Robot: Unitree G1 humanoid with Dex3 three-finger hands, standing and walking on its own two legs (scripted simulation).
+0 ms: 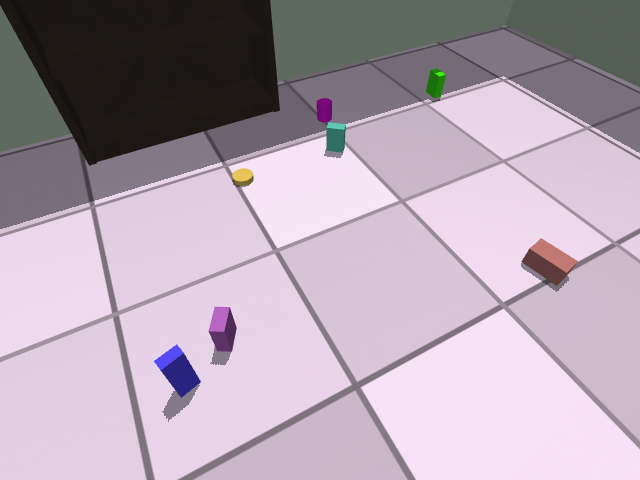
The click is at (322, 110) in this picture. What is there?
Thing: mug
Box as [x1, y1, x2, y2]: [317, 98, 331, 121]
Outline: 322,98 317,100 317,118 320,121 328,121 331,119 331,101 329,99
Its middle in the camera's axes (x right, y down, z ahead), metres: +0.01 -0.75 +2.27
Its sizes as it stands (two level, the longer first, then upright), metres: 0.119 0.085 0.104
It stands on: the floor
